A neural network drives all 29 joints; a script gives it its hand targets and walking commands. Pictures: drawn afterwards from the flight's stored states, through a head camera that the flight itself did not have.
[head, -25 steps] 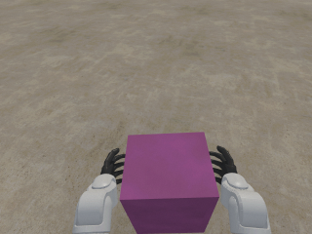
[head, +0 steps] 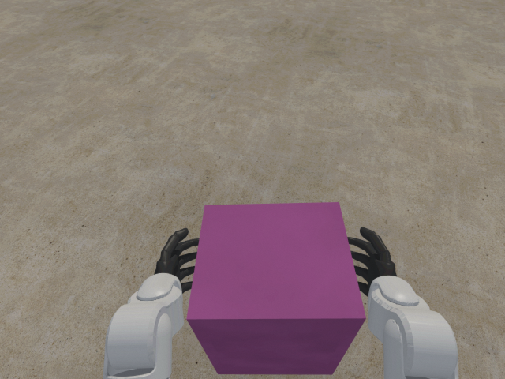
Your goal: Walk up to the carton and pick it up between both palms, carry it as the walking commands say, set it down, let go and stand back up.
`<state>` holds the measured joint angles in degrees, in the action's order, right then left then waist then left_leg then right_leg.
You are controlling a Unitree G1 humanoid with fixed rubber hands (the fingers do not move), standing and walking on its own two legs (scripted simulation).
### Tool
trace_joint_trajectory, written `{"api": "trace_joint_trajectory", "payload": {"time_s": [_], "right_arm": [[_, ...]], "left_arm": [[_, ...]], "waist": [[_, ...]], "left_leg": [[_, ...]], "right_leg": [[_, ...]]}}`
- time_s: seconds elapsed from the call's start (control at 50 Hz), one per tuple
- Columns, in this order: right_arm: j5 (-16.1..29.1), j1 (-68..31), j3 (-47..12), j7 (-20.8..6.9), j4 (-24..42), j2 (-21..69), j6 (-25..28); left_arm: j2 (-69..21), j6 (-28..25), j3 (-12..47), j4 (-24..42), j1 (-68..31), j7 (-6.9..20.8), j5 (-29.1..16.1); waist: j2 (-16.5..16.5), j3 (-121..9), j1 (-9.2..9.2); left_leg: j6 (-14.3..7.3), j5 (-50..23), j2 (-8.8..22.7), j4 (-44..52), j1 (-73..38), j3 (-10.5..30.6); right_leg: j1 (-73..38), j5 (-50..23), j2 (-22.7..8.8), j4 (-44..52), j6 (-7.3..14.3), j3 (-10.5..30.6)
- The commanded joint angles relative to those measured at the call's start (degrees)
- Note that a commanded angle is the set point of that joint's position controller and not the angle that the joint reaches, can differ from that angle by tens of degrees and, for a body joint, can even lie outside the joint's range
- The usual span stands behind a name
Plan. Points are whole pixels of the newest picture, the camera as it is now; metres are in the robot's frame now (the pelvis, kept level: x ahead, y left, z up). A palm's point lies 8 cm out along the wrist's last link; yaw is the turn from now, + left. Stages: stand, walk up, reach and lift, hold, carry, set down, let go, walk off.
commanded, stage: carry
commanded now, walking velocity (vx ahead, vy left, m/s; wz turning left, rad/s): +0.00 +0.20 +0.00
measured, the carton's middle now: (273, 295) +0.27 +0.00 +0.00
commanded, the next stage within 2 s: none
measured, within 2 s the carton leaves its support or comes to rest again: neither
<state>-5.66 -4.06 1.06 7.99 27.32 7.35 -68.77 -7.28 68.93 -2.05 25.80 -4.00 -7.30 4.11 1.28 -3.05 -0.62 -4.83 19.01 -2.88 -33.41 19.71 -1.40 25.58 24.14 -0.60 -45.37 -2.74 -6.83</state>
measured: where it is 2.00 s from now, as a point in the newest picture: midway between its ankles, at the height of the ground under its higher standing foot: outside the picture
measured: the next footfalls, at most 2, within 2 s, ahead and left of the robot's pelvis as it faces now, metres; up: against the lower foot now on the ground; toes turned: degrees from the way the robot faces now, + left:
right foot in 0.08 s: +0.03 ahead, -0.06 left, +0.00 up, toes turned -4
left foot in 0.32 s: +0.02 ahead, +0.14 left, +0.00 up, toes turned +4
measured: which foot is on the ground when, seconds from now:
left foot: down 0.00-0.08, up 0.10-0.30, down 0.32-0.56, up 0.58-0.84, down 0.86-1.00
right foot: up 0.00-0.06, down 0.08-0.86, up 0.88-1.00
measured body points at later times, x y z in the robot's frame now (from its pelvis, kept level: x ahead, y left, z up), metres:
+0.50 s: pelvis +0.00 +0.04 -0.01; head +0.03 +0.03 +0.44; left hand +0.26 +0.20 +0.06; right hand +0.27 -0.09 +0.07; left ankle -0.02 +0.14 -0.73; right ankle -0.03 -0.06 -0.70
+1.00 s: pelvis -0.02 +0.11 +0.00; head +0.01 +0.12 +0.45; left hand +0.23 +0.28 +0.06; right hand +0.26 -0.01 +0.08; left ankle -0.03 +0.19 -0.73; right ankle -0.07 -0.01 -0.67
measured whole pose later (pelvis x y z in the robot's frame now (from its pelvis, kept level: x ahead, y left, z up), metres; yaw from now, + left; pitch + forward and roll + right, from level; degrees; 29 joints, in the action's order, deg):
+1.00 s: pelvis -0.02 +0.11 +0.00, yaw +5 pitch +5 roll +0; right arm -5.7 -2.8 0.2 8.4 30.5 7.3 -68.7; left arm -7.3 67.6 -1.2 28.2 -2.0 -6.9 3.9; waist -0.4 -1.7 -0.3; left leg -4.0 18.0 -2.3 -33.8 21.1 -3.3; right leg 28.0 26.6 -4.5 -59.7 -4.8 -5.4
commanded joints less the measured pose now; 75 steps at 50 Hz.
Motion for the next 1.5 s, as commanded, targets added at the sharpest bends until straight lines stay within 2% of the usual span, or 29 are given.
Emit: {"api": "trace_joint_trajectory", "payload": {"time_s": [0.0, 0.04, 0.08, 0.1, 0.14, 0.2, 0.24, 0.3, 0.34, 0.36, 0.46, 0.52, 0.56, 0.58, 0.62, 0.68, 0.82, 0.86, 0.88, 0.96, 1.04, 1.16, 1.2, 1.22, 1.24, 1.3, 1.4, 1.44, 1.48], "right_arm": [[20.2, -20.6, -34.2, -6.1, 12.0, 51.5, 1.8], [20.2, -20.5, -33.9, -5.8, 12.0, 51.8, 1.9], [19.8, -20.8, -35.3, -5.4, 12.9, 50.0, 1.1], [21.5, -24.2, -36.7, -5.8, 14.3, 51.8, 1.6], [22.0, -21.5, -36.0, -6.4, 11.2, 53.2, 1.7], [21.7, -20.7, -36.7, -6.6, 9.3, 53.0, 1.1], [22.1, -21.6, -36.6, -6.4, 10.3, 52.6, 1.6], [22.6, -21.8, -37.2, -6.8, 12.8, 52.9, 1.9], [22.1, -21.3, -36.3, -6.9, 11.3, 52.2, 2.1], [22.3, -19.2, -36.4, -7.2, 10.7, 53.7, 2.3], [19.8, -21.8, -35.7, -6.4, 11.9, 54.7, 2.6], [20.4, -21.7, -36.5, -6.6, 12.7, 53.2, 3.0], [19.2, -20.3, -35.8, -6.1, 9.5, 53.0, 1.6], [20.6, -21.5, -36.9, -6.4, 11.5, 53.1, 1.6], [22.7, -24.7, -38.9, -6.5, 14.3, 53.9, 2.7], [22.4, -23.2, -38.8, -6.9, 12.6, 54.4, 2.4], [23.1, -23.9, -39.3, -6.5, 15.2, 53.2, 2.9], [21.4, -17.8, -36.4, -6.9, 8.4, 53.0, 2.3], [22.6, -22.2, -37.1, -7.2, 11.0, 53.8, 2.5], [19.8, -16.5, -34.1, -7.2, 8.0, 52.8, 2.4], [19.1, -19.6, -34.5, -7.2, 9.2, 52.7, 1.9], [19.0, -19.8, -35.2, -6.6, 11.4, 50.9, 1.9], [20.0, -21.6, -36.6, -6.4, 11.8, 51.5, 1.8], [19.5, -19.8, -36.2, -6.6, 11.6, 50.6, 1.2], [20.5, -23.3, -37.2, -6.9, 13.1, 51.4, 1.4], [21.6, -21.3, -37.5, -6.9, 11.1, 53.4, 2.2], [23.9, -22.4, -39.3, -6.9, 15.3, 53.7, 2.8], [22.8, -21.8, -39.0, -7.0, 14.1, 53.2, 2.3], [21.8, -19.9, -38.0, -6.7, 12.8, 52.5, 2.3]], "left_arm": [[-52.9, -1.7, 36.2, 16.4, -23.3, 5.7, -20.9], [-54.2, -1.7, 35.4, 14.5, -22.0, 5.7, -21.0], [-51.5, -1.4, 33.7, 13.1, -17.2, 6.0, -20.0], [-51.8, -1.9, 34.4, 15.4, -19.3, 6.0, -20.3], [-52.4, -2.3, 35.9, 17.6, -22.8, 6.2, -21.3], [-50.3, -2.3, 34.6, 17.1, -20.4, 6.2, -19.7], [-51.0, -2.1, 34.8, 15.0, -18.9, 6.3, -19.8], [-51.6, -2.7, 35.0, 15.9, -17.2, 5.8, -19.1], [-50.4, -2.4, 35.7, 16.6, -19.4, 6.0, -19.1], [-51.7, -2.6, 36.4, 16.6, -20.2, 6.2, -19.7], [-54.3, -2.5, 37.2, 16.5, -23.4, 7.5, -22.2], [-53.2, -2.9, 36.4, 16.8, -22.5, 7.5, -21.2], [-51.6, -2.2, 35.9, 16.0, -22.7, 7.3, -21.4], [-52.2, -2.3, 35.2, 14.4, -20.7, 7.3, -21.0], [-51.8, -3.4, 35.2, 17.8, -21.2, 7.7, -21.2], [-52.1, -3.3, 34.5, 15.6, -19.0, 7.4, -20.0], [-51.0, -3.9, 34.8, 16.4, -16.4, 6.9, -19.8], [-50.4, -3.4, 37.5, 18.8, -21.2, 6.2, -20.2], [-50.8, -2.9, 36.6, 17.1, -22.4, 6.3, -19.3], [-50.6, -2.9, 38.4, 19.2, -24.8, 6.8, -21.3], [-51.8, -2.2, 37.7, 16.9, -24.5, 6.9, -21.2], [-50.9, -1.6, 36.3, 14.4, -21.3, 7.0, -20.2], [-50.4, -1.8, 33.8, 13.4, -19.7, 7.1, -19.6], [-51.0, -2.0, 35.3, 14.8, -20.9, 6.9, -20.0], [-51.7, -2.0, 35.4, 14.5, -21.8, 7.2, -19.9], [-52.0, -2.7, 36.0, 15.8, -21.6, 7.5, -20.7], [-51.8, -3.7, 35.3, 18.5, -19.2, 6.5, -19.9], [-50.4, -3.5, 34.9, 18.4, -19.6, 6.6, -19.4], [-50.1, -3.6, 36.0, 18.1, -18.7, 6.1, -19.6]], "waist": [[9.3, -17.8, 0.58], [4.6, -22.0, -0.07], [-21.5, -19.9, -0.79], [-16.9, -18.6, -0.37], [-6.6, -17.6, -0.03], [-15.9, -13.2, -0.06], [-13.5, -15.0, 0.86], [-6.5, -19.4, 1.14], [13.2, -17.8, 1.89], [10.5, -18.3, 1.67], [8.2, -18.3, 1.24], [5.7, -19.0, 0.10], [-19.8, -17.1, 0.47], [-17.2, -16.8, 0.46], [-7.4, -16.4, 0.15], [-16.0, -15.5, -0.05], [-15.1, -21.2, 1.11], [13.2, -20.2, 1.22], [14.7, -17.8, 1.84], [9.7, -14.9, 1.35], [4.0, -14.3, 1.48], [7.9, -17.3, 0.47], [-5.6, -18.2, -0.79], [-17.5, -18.5, -0.08], [-19.6, -16.6, -0.25], [-6.0, -15.7, 0.44], [-17.0, -19.5, 0.10], [-13.3, -19.9, 1.13], [-1.5, -21.8, 1.27]], "left_leg": [[-3.1, -43.8, 12.5, 2.8, -13.4, 11.1], [1.5, -36.8, 9.0, -3.7, -5.8, 5.8], [6.2, 4.2, 1.6, -19.3, 16.7, 0.3], [5.9, 15.9, 2.8, -27.5, 18.5, 2.5], [6.0, 12.3, 6.4, -23.4, 17.9, 4.5], [6.2, 6.6, 4.7, -12.7, 11.0, 0.1], [5.5, 1.3, 4.2, -2.9, 5.1, -1.5], [3.5, -22.0, 7.9, 11.3, -13.2, 2.4], [-4.9, -56.2, 20.8, 6.0, -19.9, 15.7], [-5.9, -52.6, 19.9, 7.6, -17.9, 16.3], [-5.4, -41.1, 15.1, 3.7, -13.7, 9.6], [0.1, -32.9, 10.3, -3.2, -7.8, 5.1], [5.0, 10.3, 2.0, -17.2, 15.5, -1.1], [5.3, 13.7, 3.4, -26.3, 17.0, 3.4], [5.8, 10.8, 5.0, -25.8, 19.4, 3.7], [6.2, 7.4, 4.8, -16.4, 14.2, 0.5], [4.2, -12.7, 5.0, 12.0, -11.7, -1.8], [-3.6, -57.9, 21.6, 6.8, -22.9, 16.9], [-7.2, -60.3, 21.8, 6.3, -20.8, 16.9], [-6.6, -45.2, 16.4, 5.7, -16.9, 8.6], [-7.1, -36.7, 16.7, 7.7, -14.0, 12.1], [-4.5, -31.1, 13.7, 6.3, -10.8, 10.6], [1.7, -17.8, 8.9, -2.9, 0.6, 4.5], [4.9, 1.9, 3.0, -11.0, 13.0, 1.0], [5.4, 13.4, 1.9, -21.4, 16.6, 0.3], [5.7, 8.7, 4.7, -23.4, 16.0, 3.7], [4.8, 5.0, 4.6, -1.2, 7.4, 0.1], [4.5, -9.3, 3.3, 8.3, -6.8, -4.3], [1.2, -43.0, 13.7, 10.9, -19.4, 8.5]], "right_leg": [[-2.0, -5.1, -0.7, 10.4, 0.8, 0.5], [-16.5, -21.5, -8.3, 18.1, 1.9, 5.9], [-30.3, -60.6, -28.4, 19.4, 12.3, 25.8], [-28.3, -62.8, -30.7, 20.6, 16.2, 26.8], [-27.4, -57.6, -27.3, 18.6, 14.1, 21.8], [-19.7, -52.0, -22.9, 20.9, 9.6, 16.2], [-18.7, -51.8, -20.3, 17.6, 7.3, 11.2], [-9.2, -26.0, -12.0, 5.2, -0.1, 2.0], [7.1, 11.2, -2.3, -10.2, -2.6, -2.0], [7.3, 12.8, -2.2, -15.9, -1.9, 1.0], [2.3, 6.7, -2.8, -2.2, -0.5, 3.1], [-12.5, -16.1, -6.7, 18.4, 0.3, 3.5], [-24.8, -51.5, -28.3, 24.0, 9.9, 30.1], [-25.8, -56.7, -30.2, 23.6, 13.8, 30.8], [-29.6, -65.3, -26.2, 18.8, 12.2, 23.0], [-25.7, -60.3, -21.5, 18.9, 9.1, 15.3], [-14.8, -45.3, -13.7, 8.4, 1.3, 4.6], [6.7, 6.3, -3.7, -7.5, -3.7, -1.7], [7.9, 14.3, -2.2, -16.2, -2.8, 0.8], [10.1, 7.1, -3.3, -19.4, -1.9, 4.0], [5.4, 6.7, -2.1, -7.8, -1.0, 2.6], [-5.0, -1.5, -1.5, 11.2, 0.6, 0.7], [-19.3, -16.2, -13.8, 25.5, 2.5, 12.8], [-25.2, -32.6, -25.8, 26.5, 9.1, 29.0], [-23.4, -39.3, -30.6, 27.1, 14.8, 31.0], [-24.0, -50.3, -23.1, 20.9, 10.2, 19.0], [-27.2, -61.6, -20.4, 15.1, 6.8, 13.9], [-17.6, -50.7, -16.2, 13.5, 3.2, 8.7], [-5.1, -17.0, -9.6, 0.8, -2.1, 1.4]]}}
